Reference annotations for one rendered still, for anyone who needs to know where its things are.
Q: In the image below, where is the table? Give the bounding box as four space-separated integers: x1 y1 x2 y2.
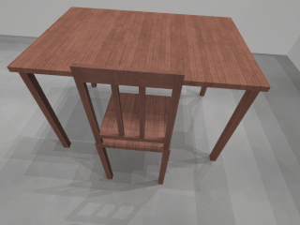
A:
7 7 271 161

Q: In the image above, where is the chair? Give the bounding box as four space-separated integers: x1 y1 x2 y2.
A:
69 63 185 185

